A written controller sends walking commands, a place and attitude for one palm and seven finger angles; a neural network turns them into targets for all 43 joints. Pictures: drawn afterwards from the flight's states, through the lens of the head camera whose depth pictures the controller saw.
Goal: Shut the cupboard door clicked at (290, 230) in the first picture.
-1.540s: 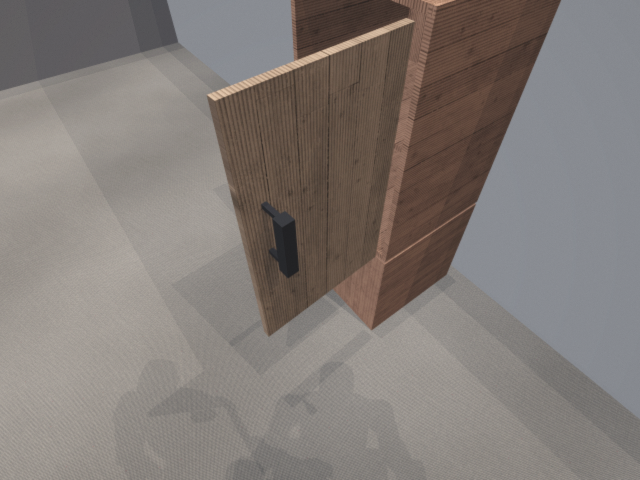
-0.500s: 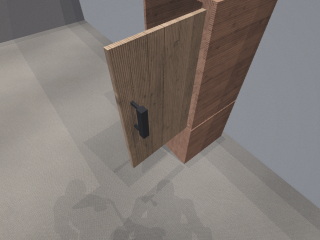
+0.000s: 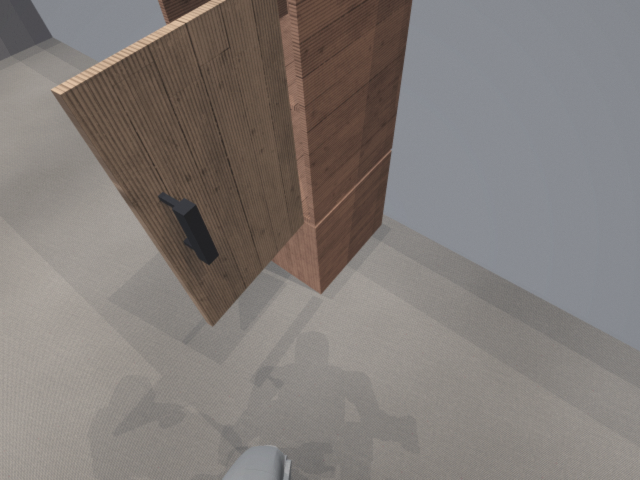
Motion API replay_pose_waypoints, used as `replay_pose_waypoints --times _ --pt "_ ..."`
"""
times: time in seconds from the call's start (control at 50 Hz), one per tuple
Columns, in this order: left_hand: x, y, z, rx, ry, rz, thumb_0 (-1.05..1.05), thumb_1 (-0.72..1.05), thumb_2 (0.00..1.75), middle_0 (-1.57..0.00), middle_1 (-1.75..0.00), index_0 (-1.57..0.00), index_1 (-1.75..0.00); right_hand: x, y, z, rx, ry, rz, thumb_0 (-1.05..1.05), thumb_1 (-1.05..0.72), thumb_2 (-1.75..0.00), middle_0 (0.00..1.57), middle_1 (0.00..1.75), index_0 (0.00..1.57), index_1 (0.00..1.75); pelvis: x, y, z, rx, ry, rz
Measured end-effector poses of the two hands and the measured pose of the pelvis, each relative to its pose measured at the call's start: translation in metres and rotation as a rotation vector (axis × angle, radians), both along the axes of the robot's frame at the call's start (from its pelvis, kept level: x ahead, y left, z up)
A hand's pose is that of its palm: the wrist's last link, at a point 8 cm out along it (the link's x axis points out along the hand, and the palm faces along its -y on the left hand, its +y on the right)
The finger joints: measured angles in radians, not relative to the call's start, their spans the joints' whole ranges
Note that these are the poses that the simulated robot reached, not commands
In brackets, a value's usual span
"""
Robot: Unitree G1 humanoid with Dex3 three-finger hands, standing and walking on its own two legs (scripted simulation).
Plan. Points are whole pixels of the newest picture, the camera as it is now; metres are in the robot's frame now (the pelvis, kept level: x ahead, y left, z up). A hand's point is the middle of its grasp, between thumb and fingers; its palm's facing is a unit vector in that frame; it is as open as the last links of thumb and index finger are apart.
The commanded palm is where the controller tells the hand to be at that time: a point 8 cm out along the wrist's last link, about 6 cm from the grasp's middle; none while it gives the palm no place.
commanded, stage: walk to a spot facing it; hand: left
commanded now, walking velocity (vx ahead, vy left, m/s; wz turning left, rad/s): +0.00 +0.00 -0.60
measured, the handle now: (187, 228) +0.46 +0.26 -0.01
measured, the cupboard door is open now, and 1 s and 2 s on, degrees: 94 94 94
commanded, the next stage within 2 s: none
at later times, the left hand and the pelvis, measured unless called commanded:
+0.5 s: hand (167, 474) +0.13 +0.25 -0.17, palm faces -0.18 -0.96 -0.23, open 7.4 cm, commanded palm none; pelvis +0.00 +0.05 +0.00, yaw -15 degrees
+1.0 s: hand (259, 419) +0.21 +0.12 -0.16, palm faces -0.55 -0.82 -0.19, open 7.4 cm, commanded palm none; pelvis +0.00 +0.03 +0.00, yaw -33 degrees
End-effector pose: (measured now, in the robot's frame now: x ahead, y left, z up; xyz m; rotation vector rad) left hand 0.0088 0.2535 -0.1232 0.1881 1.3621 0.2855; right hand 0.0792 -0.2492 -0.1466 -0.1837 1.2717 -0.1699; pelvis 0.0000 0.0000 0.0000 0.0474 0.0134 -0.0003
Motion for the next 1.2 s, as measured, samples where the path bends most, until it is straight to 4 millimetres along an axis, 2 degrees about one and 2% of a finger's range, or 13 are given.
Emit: replay_pose_waypoints --times 0.16,0.3,0.36,0.46,0.56,0.64,0.7,0.8,0.86,0.94,1.02,1.12,1.2 --pt "0.016 0.004 0.002 -0.018 0.008 -0.084 0.00 0.90 0.89 -0.20 -0.29 -0.20 -0.30 0.026 0.003 0.019 -0.012 -0.127 -0.057 0.01 -0.91 -0.90 0.20 0.30 0.20 0.30 -0.001 0.008 0.006 0.000 0.014 -0.097" --pt "0.042 0.029 -0.012 -0.040 -0.004 -0.156 0.00 0.90 0.89 -0.21 -0.29 -0.20 -0.30 0.034 0.022 0.032 -0.042 -0.209 -0.098 0.01 -0.91 -0.90 0.20 0.30 0.20 0.30 0.001 0.031 0.001 -0.021 0.030 -0.175" --pt "0.063 0.042 -0.025 -0.055 -0.024 -0.193 0.00 0.90 0.89 -0.20 -0.29 -0.20 -0.30 0.022 0.028 0.028 -0.080 -0.229 -0.107 0.01 -0.91 -0.90 0.20 0.30 0.21 0.30 0.002 0.044 -0.010 -0.060 0.041 -0.193" --pt "0.108 0.046 -0.019 -0.065 -0.093 -0.272 0.00 0.91 0.90 -0.20 -0.29 -0.20 -0.30 -0.029 0.037 0.030 -0.090 -0.111 -0.125 0.00 -0.91 -0.90 0.20 0.30 0.21 0.30 -0.002 0.046 -0.003 -0.077 0.026 -0.239" --pt "0.152 0.025 -0.010 -0.076 -0.145 -0.395 0.00 0.91 0.90 -0.20 -0.29 -0.19 -0.30 -0.088 0.030 0.024 -0.080 -0.019 -0.242 0.01 -0.91 -0.90 0.20 0.30 0.21 0.30 -0.003 0.041 -0.002 -0.102 0.017 -0.313" --pt "0.181 0.000 -0.015 -0.055 -0.200 -0.506 0.00 0.91 0.90 -0.20 -0.29 -0.19 -0.30 -0.132 0.015 0.005 -0.071 0.023 -0.350 0.01 -0.91 -0.90 0.20 0.30 0.21 0.30 -0.004 0.027 -0.019 -0.058 0.015 -0.368" --pt "0.189 -0.015 -0.016 -0.044 -0.195 -0.556 0.00 0.91 0.90 -0.20 -0.29 -0.19 -0.30 -0.155 0.006 -0.001 -0.086 0.061 -0.422 0.01 -0.91 -0.90 0.20 0.30 0.21 0.30 -0.007 0.030 -0.021 -0.070 0.009 -0.408" --pt "0.198 -0.032 -0.023 -0.076 -0.155 -0.627 0.00 0.90 0.90 -0.20 -0.29 -0.20 -0.30 -0.169 0.013 0.015 -0.119 0.033 -0.497 0.01 -0.91 -0.90 0.20 0.30 0.20 0.30 -0.005 0.037 -0.016 -0.044 0.011 -0.473" --pt "0.208 -0.042 -0.031 -0.112 -0.143 -0.660 0.00 0.90 0.89 -0.20 -0.29 -0.20 -0.30 -0.179 0.023 0.014 -0.139 0.015 -0.514 0.01 -0.91 -0.90 0.20 0.30 0.20 0.30 -0.002 0.041 -0.021 -0.061 0.029 -0.509" --pt "0.219 -0.063 -0.022 -0.142 -0.151 -0.699 0.00 0.91 0.89 -0.20 -0.29 -0.20 -0.30 -0.196 0.043 0.020 -0.093 0.055 -0.537 0.01 -0.91 -0.90 0.20 0.30 0.20 0.30 -0.002 0.034 -0.011 -0.067 0.032 -0.546" --pt "0.227 -0.091 -0.010 -0.154 -0.176 -0.749 0.00 0.91 0.90 -0.20 -0.29 -0.20 -0.30 -0.212 0.051 0.017 -0.041 0.078 -0.586 0.01 -0.91 -0.90 0.20 0.30 0.21 0.30 -0.005 0.023 -0.004 -0.078 0.039 -0.593" --pt "0.230 -0.119 -0.011 -0.121 -0.211 -0.827 0.00 0.90 0.90 -0.20 -0.29 -0.20 -0.30 -0.230 0.040 -0.006 0.002 0.072 -0.680 0.01 -0.91 -0.90 0.20 0.30 0.21 0.30 -0.010 0.004 -0.018 -0.050 0.032 -0.666" --pt "0.217 -0.120 -0.007 -0.099 -0.152 -0.846 0.00 0.90 0.89 -0.20 -0.29 -0.20 -0.30 -0.219 0.022 0.003 -0.006 0.035 -0.723 0.01 -0.91 -0.90 0.20 0.30 0.21 0.30 -0.005 -0.001 -0.008 -0.046 0.029 -0.715"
